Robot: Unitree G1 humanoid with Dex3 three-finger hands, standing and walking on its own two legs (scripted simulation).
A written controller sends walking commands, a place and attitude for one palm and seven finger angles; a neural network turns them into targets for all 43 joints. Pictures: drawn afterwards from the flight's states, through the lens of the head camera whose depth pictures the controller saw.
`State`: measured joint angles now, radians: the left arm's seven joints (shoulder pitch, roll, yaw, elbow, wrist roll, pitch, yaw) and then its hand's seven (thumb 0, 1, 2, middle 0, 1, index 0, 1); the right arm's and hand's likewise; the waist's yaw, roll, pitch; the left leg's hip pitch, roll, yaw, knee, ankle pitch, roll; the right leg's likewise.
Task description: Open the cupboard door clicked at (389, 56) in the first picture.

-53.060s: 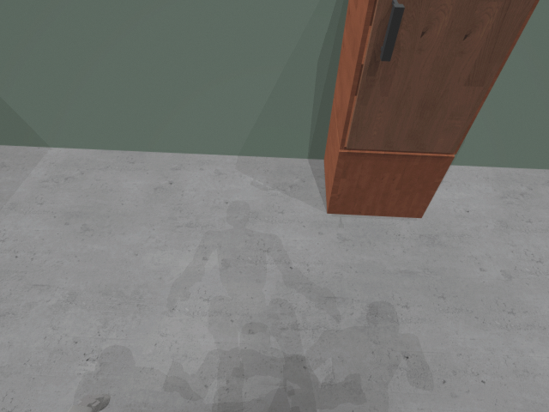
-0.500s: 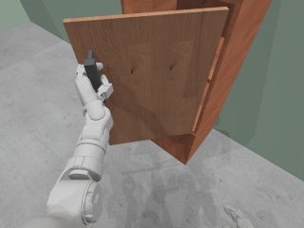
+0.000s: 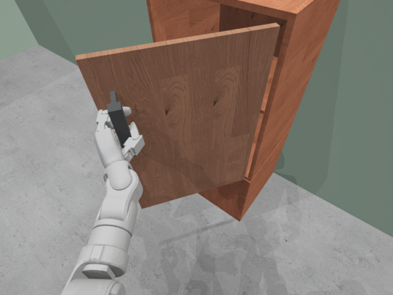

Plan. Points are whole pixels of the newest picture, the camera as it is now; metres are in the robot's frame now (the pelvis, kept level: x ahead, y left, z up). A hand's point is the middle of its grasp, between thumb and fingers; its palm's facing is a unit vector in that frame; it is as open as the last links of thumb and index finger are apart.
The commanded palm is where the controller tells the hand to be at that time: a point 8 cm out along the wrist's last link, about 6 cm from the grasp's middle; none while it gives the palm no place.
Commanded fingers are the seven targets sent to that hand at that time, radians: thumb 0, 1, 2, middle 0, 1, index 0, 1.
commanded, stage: pull the door open along its arc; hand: left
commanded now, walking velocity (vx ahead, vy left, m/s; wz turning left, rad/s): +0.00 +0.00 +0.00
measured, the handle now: (122, 125) +0.45 +0.17 +0.11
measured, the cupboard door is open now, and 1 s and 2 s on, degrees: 55 72 75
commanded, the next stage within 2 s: open thumb and fingers to let go in 0.36 s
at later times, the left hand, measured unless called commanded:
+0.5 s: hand (160, 172) +0.31 +0.07 +0.12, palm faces +0.40 -0.92 -0.02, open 6.3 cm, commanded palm +0.27 +0.11 +0.12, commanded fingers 0.00 0.69 0.81 -0.38 -1.33 -0.38 -1.33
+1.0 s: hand (161, 170) +0.32 +0.07 +0.12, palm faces +0.41 -0.91 -0.01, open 12.8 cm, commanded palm +0.27 +0.11 +0.12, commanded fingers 0.00 -0.50 0.30 -0.25 -0.90 -0.25 -0.90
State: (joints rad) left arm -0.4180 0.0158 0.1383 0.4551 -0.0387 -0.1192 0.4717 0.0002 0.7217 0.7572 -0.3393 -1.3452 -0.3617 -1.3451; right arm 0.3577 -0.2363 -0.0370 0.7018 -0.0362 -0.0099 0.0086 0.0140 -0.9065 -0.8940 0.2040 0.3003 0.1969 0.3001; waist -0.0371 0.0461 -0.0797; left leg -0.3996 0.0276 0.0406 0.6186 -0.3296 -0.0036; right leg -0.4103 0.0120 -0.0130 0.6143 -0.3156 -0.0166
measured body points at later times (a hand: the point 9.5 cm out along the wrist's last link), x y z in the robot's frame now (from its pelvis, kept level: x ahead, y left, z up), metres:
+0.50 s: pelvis +0.01 -0.01 +0.00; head -0.01 -0.03 +0.45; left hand +0.29 +0.12 +0.12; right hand +0.25 -0.17 -0.07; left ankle -0.01 +0.12 -0.73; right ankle -0.01 -0.11 -0.73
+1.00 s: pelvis -0.01 -0.01 +0.01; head -0.02 -0.02 +0.45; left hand +0.29 +0.12 +0.12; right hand +0.15 -0.22 -0.11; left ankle -0.01 +0.12 -0.73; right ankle -0.01 -0.11 -0.73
